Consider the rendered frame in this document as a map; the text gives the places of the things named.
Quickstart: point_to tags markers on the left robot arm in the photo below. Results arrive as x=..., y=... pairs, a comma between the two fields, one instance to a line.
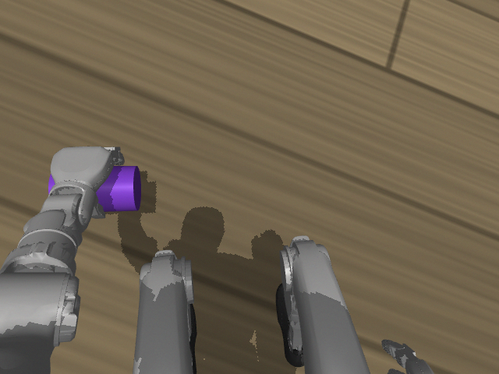
x=39, y=301

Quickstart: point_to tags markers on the left robot hand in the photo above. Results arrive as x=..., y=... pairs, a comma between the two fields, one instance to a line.
x=89, y=165

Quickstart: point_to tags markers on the right robot hand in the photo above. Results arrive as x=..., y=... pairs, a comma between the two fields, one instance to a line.
x=406, y=358

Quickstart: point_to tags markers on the right robot foot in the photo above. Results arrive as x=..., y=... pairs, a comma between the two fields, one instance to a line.
x=293, y=356

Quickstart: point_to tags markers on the can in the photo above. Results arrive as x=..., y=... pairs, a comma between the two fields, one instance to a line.
x=120, y=192

